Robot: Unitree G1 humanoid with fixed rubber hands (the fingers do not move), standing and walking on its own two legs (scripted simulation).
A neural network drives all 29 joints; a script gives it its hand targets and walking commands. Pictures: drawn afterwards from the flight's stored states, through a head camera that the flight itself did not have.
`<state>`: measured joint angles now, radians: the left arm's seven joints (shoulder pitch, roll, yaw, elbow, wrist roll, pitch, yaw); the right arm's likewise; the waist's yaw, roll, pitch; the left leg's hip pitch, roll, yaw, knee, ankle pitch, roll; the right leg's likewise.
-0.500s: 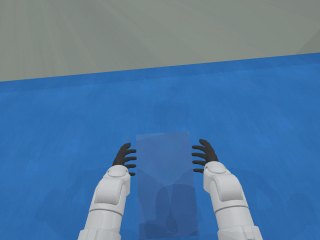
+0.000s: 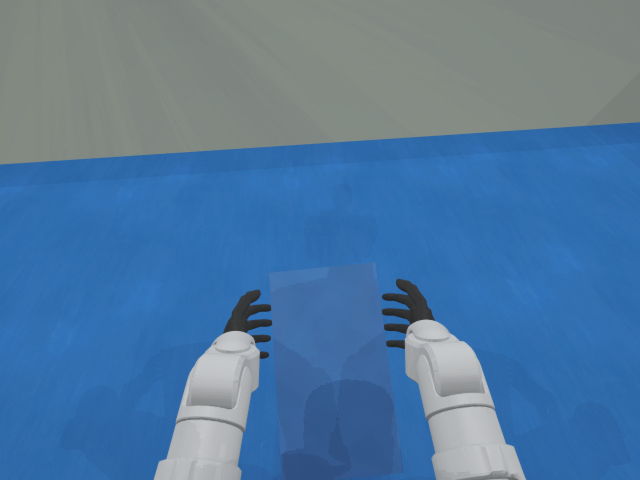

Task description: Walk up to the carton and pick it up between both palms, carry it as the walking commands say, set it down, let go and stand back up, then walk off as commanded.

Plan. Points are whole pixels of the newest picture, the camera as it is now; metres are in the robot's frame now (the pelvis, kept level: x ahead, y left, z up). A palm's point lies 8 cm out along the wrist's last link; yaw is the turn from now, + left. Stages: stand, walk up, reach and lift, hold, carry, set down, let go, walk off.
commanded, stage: carry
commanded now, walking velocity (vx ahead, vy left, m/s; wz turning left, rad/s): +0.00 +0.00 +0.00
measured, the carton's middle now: (331, 362) +0.32 -0.01 -0.06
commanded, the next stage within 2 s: none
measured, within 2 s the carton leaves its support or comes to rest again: neither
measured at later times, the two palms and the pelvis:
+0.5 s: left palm (219, 348) +0.28 +0.13 +0.05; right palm (404, 338) +0.28 -0.10 +0.05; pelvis -0.01 +0.02 +0.00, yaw +0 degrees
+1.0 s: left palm (200, 358) +0.28 +0.15 +0.04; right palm (386, 344) +0.28 -0.08 +0.04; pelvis -0.01 +0.04 +0.00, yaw +0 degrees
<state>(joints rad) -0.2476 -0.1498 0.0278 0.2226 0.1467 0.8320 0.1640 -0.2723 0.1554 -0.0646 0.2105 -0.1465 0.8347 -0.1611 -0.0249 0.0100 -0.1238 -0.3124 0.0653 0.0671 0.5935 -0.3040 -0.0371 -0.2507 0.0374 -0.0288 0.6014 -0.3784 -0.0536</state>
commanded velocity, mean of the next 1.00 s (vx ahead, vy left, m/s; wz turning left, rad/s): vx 0.00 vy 0.00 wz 0.00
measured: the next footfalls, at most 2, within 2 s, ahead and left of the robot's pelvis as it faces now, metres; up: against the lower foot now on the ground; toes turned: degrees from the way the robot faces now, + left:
none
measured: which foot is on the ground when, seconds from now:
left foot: down 0.00-1.00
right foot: down 0.00-1.00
